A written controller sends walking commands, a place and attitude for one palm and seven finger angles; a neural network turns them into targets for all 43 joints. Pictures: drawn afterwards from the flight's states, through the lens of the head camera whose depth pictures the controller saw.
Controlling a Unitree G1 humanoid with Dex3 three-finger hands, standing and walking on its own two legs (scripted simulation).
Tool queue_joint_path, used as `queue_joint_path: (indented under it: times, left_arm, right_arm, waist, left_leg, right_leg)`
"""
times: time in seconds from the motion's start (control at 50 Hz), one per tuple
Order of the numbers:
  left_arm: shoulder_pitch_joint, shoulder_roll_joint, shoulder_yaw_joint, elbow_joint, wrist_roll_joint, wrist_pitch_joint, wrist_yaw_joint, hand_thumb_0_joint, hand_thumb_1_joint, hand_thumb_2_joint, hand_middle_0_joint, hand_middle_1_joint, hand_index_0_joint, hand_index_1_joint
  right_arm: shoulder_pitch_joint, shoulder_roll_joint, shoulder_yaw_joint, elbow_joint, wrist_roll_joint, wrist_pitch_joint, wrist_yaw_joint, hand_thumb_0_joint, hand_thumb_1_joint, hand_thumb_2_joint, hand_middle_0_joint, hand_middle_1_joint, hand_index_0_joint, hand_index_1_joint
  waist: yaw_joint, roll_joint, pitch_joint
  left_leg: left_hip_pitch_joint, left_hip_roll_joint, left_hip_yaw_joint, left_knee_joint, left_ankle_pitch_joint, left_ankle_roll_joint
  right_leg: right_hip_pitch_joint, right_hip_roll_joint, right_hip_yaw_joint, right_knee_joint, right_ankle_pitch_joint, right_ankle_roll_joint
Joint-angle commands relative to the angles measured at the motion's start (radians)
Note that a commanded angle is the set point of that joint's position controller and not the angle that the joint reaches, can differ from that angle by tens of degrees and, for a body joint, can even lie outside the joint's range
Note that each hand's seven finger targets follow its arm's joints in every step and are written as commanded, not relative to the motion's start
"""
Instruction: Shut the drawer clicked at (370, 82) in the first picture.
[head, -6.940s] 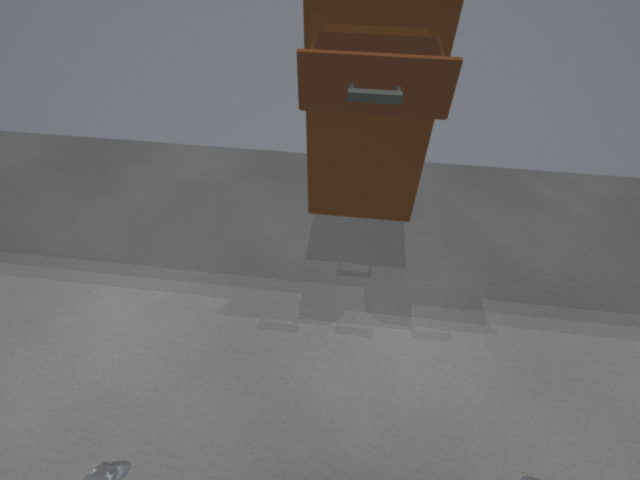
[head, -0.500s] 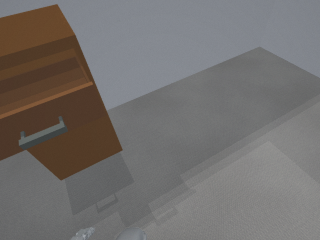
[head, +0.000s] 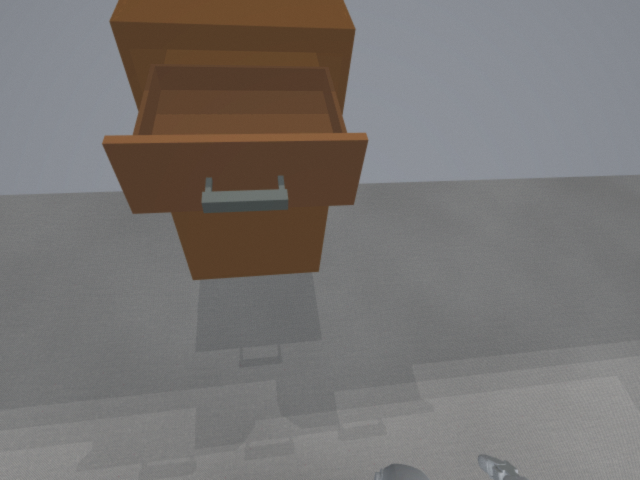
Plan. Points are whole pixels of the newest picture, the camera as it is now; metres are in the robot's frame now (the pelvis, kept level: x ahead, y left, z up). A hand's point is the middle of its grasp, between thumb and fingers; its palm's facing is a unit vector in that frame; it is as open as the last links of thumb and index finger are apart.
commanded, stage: turn to face it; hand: left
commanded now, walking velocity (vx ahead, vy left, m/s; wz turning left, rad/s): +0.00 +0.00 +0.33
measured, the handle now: (245, 191) +0.54 +0.18 -0.01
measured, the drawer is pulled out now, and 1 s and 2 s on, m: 0.29 0.29 0.29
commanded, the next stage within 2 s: take the last steps up to it in 0.32 s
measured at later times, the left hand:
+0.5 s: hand out of the picture +0.04 +0.14 -0.15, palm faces +0.18 -0.95 -0.27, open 7.4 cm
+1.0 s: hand out of the picture -0.08 +0.14 -0.18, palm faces +0.25 -0.96 -0.11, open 7.4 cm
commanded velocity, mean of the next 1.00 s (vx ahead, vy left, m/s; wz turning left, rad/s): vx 0.18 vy -0.07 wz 0.06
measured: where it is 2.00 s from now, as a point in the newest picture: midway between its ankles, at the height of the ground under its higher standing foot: (330, 456)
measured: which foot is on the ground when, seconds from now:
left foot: down 0.00-0.38, up 0.40-0.82, down 0.84-1.00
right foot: up 0.00-0.36, down 0.38-0.84, up 0.86-1.00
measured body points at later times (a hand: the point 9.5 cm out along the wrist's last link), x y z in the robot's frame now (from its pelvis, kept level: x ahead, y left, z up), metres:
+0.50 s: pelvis -0.02 -0.05 +0.00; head -0.01 -0.09 +0.45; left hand +0.03 +0.19 -0.13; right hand +0.02 -0.29 -0.17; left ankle -0.03 +0.08 -0.69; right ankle -0.01 -0.14 -0.74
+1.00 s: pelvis +0.03 -0.01 +0.00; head +0.01 +0.01 +0.45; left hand -0.10 +0.19 -0.17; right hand +0.10 -0.24 -0.13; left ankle -0.02 +0.09 -0.74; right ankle +0.05 -0.14 -0.67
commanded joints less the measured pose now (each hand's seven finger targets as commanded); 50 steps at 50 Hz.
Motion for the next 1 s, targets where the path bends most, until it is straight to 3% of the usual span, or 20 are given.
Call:
queue_joint_path:
  times: [0.0, 0.2, 0.28, 0.32, 0.34, 0.36, 0.38, 0.4, 0.42, 0.48, 0.58, 0.66, 0.72, 0.78, 0.8, 0.82, 0.84, 0.86, 0.9, 0.98]
  left_arm:
    - [0.001, 0.064, 0.011, -0.074, -0.003, -0.025, 0.007, 0.0, 0.9, 0.9, -0.2, -0.3, -0.2, -0.3]
    - [-0.087, 0.017, -0.005, -0.1, -0.011, -0.029, 0.016, 0.0, 0.9, 0.9, -0.2, -0.3, -0.2, -0.3]
    - [-0.031, 0.0, -0.006, -0.082, -0.018, -0.045, 0.021, 0.0, 0.9, 0.9, -0.2, -0.3, -0.2, -0.3]
    - [0.019, 0.011, -0.004, -0.063, -0.019, -0.059, 0.027, 0.0, 0.9, 0.9, -0.2, -0.3, -0.2, -0.3]
    - [0.034, 0.058, 0.003, -0.057, -0.011, -0.071, 0.033, 0.0, 0.9, 0.9, -0.2, -0.3, -0.2, -0.3]
    - [0.045, 0.131, 0.016, -0.052, 0.0, -0.079, 0.038, 0.0, 0.9, 0.9, -0.2, -0.3, -0.2, -0.3]
    - [0.046, 0.146, 0.015, -0.069, -0.002, -0.073, 0.032, 0.0, 0.9, 0.9, -0.2, -0.3, -0.2, -0.3]
    - [-0.005, 0.101, 0.009, -0.077, -0.004, -0.071, 0.036, 0.0, 0.9, 0.9, -0.2, -0.3, -0.2, -0.3]
    - [-0.032, 0.069, 0.007, -0.07, -0.008, -0.076, 0.034, 0.0, 0.9, 0.9, -0.2, -0.3, -0.2, -0.3]
    - [-0.011, 0.013, -0.009, -0.044, -0.008, -0.092, 0.021, 0.0, 0.9, 0.9, -0.2, -0.3, -0.2, -0.3]
    - [0.126, -0.005, -0.011, 0.031, 0.003, -0.112, 0.013, 0.0, 0.9, 0.9, -0.2, -0.3, -0.2, -0.3]
    - [0.208, 0.014, -0.009, 0.086, 0.009, -0.112, 0.006, 0.0, 0.9, 0.9, -0.2, -0.3, -0.2, -0.3]
    - [0.217, 0.016, -0.007, 0.116, 0.009, -0.111, 0.002, 0.0, 0.9, 0.9, -0.2, -0.3, -0.2, -0.3]
    - [0.179, -0.001, -0.009, 0.134, -0.005, -0.104, -0.005, 0.0, 0.9, 0.9, -0.2, -0.3, -0.2, -0.3]
    - [0.176, -0.038, -0.018, 0.134, -0.009, -0.104, -0.009, 0.0, 0.9, 0.9, -0.2, -0.3, -0.2, -0.3]
    - [0.177, -0.094, -0.029, 0.12, -0.012, -0.104, -0.017, 0.0, 0.9, 0.9, -0.2, -0.3, -0.2, -0.3]
    - [0.132, -0.072, -0.026, 0.084, 0.002, -0.1, -0.019, 0.0, 0.9, 0.9, -0.2, -0.3, -0.2, -0.3]
    - [0.087, -0.052, -0.016, 0.066, 0.011, -0.09, -0.023, 0.0, 0.9, 0.9, -0.2, -0.3, -0.2, -0.3]
    - [0.097, -0.052, -0.004, 0.105, 0.019, -0.073, -0.032, 0.0, 0.9, 0.9, -0.2, -0.3, -0.2, -0.3]
    - [0.152, -0.089, -0.002, 0.125, 0.011, -0.067, -0.045, 0.0, 0.9, 0.9, -0.2, -0.3, -0.2, -0.3]
  right_arm:
    - [0.096, -0.183, -0.055, -0.027, -0.002, -0.01, -0.018, 0.0, -0.9, -0.9, 0.2, 0.3, 0.2, 0.3]
    - [0.145, -0.16, -0.056, 0.011, -0.017, 0.0, -0.023, 0.0, -0.9, -0.9, 0.2, 0.3, 0.2, 0.3]
    - [0.146, -0.153, -0.057, 0.027, -0.015, 0.0, -0.022, 0.0, -0.9, -0.9, 0.2, 0.3, 0.2, 0.3]
    - [0.138, -0.129, -0.051, 0.035, -0.004, -0.001, -0.018, 0.0, -0.9, -0.9, 0.2, 0.3, 0.2, 0.3]
    - [0.145, -0.09, -0.047, 0.04, 0.005, -0.005, -0.012, 0.0, -0.9, -0.9, 0.2, 0.3, 0.2, 0.3]
    - [0.148, -0.036, -0.037, 0.024, 0.01, -0.006, -0.01, 0.0, -0.9, -0.9, 0.2, 0.3, 0.2, 0.3]
    - [0.127, -0.082, -0.055, 0.014, -0.001, 0.008, -0.014, 0.0, -0.9, -0.9, 0.2, 0.3, 0.2, 0.3]
    - [0.13, -0.08, -0.061, 0.033, -0.009, 0.022, -0.012, 0.0, -0.9, -0.9, 0.2, 0.3, 0.2, 0.3]
    - [0.159, -0.073, -0.06, 0.063, -0.014, 0.031, -0.009, 0.0, -0.9, -0.9, 0.2, 0.3, 0.2, 0.3]
    - [0.196, -0.055, -0.057, 0.1, -0.022, 0.022, 0.004, 0.0, -0.9, -0.9, 0.2, 0.3, 0.2, 0.3]
    - [0.123, -0.036, -0.055, 0.095, -0.028, 0.004, 0.011, 0.0, -0.9, -0.9, 0.2, 0.3, 0.2, 0.3]
    - [0.049, -0.014, -0.046, 0.08, -0.023, -0.013, 0.013, 0.0, -0.9, -0.9, 0.2, 0.3, 0.2, 0.3]
    - [0.064, 0.007, -0.035, 0.09, -0.017, -0.031, 0.008, 0.0, -0.9, -0.9, 0.2, 0.3, 0.2, 0.3]
    - [0.192, 0.009, -0.027, 0.15, -0.013, -0.052, -0.007, 0.0, -0.9, -0.9, 0.2, 0.3, 0.2, 0.3]
    - [0.265, -0.036, -0.035, 0.178, -0.011, -0.063, -0.019, 0.0, -0.9, -0.9, 0.2, 0.3, 0.2, 0.3]
    - [0.364, -0.132, -0.06, 0.203, -0.02, -0.069, -0.027, 0.0, -0.9, -0.9, 0.2, 0.3, 0.2, 0.3]
    - [0.429, -0.202, -0.076, 0.2, -0.019, -0.062, -0.034, 0.0, -0.9, -0.9, 0.2, 0.3, 0.2, 0.3]
    - [0.398, -0.206, -0.072, 0.189, -0.022, -0.055, -0.04, 0.0, -0.9, -0.9, 0.2, 0.3, 0.2, 0.3]
    - [0.297, -0.086, -0.039, 0.178, -0.02, -0.062, -0.044, 0.0, -0.9, -0.9, 0.2, 0.3, 0.2, 0.3]
    - [0.281, -0.037, -0.026, 0.166, -0.012, -0.091, -0.046, 0.0, -0.9, -0.9, 0.2, 0.3, 0.2, 0.3]
  waist:
    - [-0.047, 0.158, -0.109]
    - [-0.067, 0.152, -0.077]
    - [-0.043, 0.151, -0.117]
    - [-0.013, 0.116, -0.137]
    - [-0.008, 0.006, -0.155]
    - [-0.01, -0.217, -0.13]
    - [0.003, -0.167, -0.102]
    - [-0.025, -0.085, -0.063]
    - [-0.043, -0.131, -0.053]
    - [-0.052, -0.103, -0.01]
    - [-0.007, -0.122, 0.049]
    - [0.022, -0.114, 0.052]
    - [0.01, -0.125, 0.013]
    - [-0.057, -0.079, -0.025]
    - [-0.092, 0.047, -0.049]
    - [-0.131, 0.291, -0.068]
    - [-0.151, 0.305, -0.03]
    - [-0.146, 0.209, 0.039]
    - [-0.086, 0.218, 0.153]
    - [-0.036, 0.154, 0.112]
  left_leg:
    - [0.155, 0.239, -0.211, -0.155, 0.502, 0.077]
    - [0.082, 0.251, -0.371, -0.18, 0.305, 0.128]
    - [0.038, 0.218, -0.385, -0.13, 0.37, 0.11]
    - [-0.065, 0.17, -0.356, -0.073, 0.274, 0.055]
    - [-0.168, 0.113, -0.297, 0.021, 0.158, 0.0]
    - [-0.299, -0.03, -0.109, 0.189, -0.154, -0.077]
    - [-0.259, -0.026, -0.094, 0.376, -0.325, -0.085]
    - [-0.261, -0.007, -0.113, 0.505, -0.286, -0.085]
    - [-0.268, 0.013, -0.108, 0.568, -0.235, -0.087]
    - [-0.284, 0.048, -0.052, 0.624, -0.105, -0.094]
    - [-0.31, 0.099, 0.006, 0.489, -0.091, -0.097]
    - [-0.269, 0.1, 0.049, 0.317, -0.166, -0.09]
    - [-0.162, 0.083, 0.075, 0.189, -0.18, -0.076]
    - [0.147, 0.055, 0.12, -0.048, -0.028, -0.072]
    - [0.311, 0.126, 0.036, -0.115, -0.055, -0.061]
    - [0.409, 0.366, -0.292, -0.227, -0.215, 0.006]
    - [0.365, 0.509, -0.451, -0.325, -0.298, 0.071]
    - [0.274, 0.536, -0.45, -0.36, -0.362, 0.101]
    - [0.092, 0.414, -0.272, -0.388, -0.302, 0.035]
    - [0.103, 0.326, -0.055, -0.35, 0.055, 0.036]
  right_leg:
    - [-0.048, 0.005, 0.024, -0.032, 0.035, 0.009]
    - [0.076, 0.056, 0.03, -0.322, -0.067, -0.024]
    - [0.235, 0.098, 0.019, -0.529, 0.011, -0.046]
    - [0.411, 0.075, 0.03, -0.761, 0.173, -0.052]
    - [0.535, -0.029, 0.136, -0.856, 0.219, -0.077]
    - [0.558, -0.259, 0.351, -0.89, 0.329, -0.172]
    - [0.39, -0.358, 0.377, -0.905, 0.371, -0.273]
    - [0.33, -0.296, 0.306, -0.912, 0.348, -0.295]
    - [0.316, -0.234, 0.266, -0.936, 0.246, -0.275]
    - [0.317, -0.143, 0.156, -0.978, 0.052, -0.218]
    - [0.346, -0.144, 0.188, -1.034, -0.102, -0.234]
    - [0.376, -0.148, 0.222, -1.03, -0.063, -0.274]
    - [0.362, -0.135, 0.209, -0.988, 0.022, -0.284]
    - [0.199, -0.057, 0.126, -0.87, -0.026, -0.228]
    - [0.076, -0.016, 0.089, -0.732, -0.029, -0.192]
    - [-0.106, 0.077, -0.011, -0.469, -0.075, -0.142]
    - [-0.19, 0.084, -0.034, -0.284, -0.167, -0.13]
    - [-0.225, 0.047, 0.014, -0.178, -0.139, -0.132]
    - [-0.188, 0.012, 0.044, -0.09, 0.022, -0.122]
    - [-0.175, 0.01, 0.02, -0.038, 0.182, -0.092]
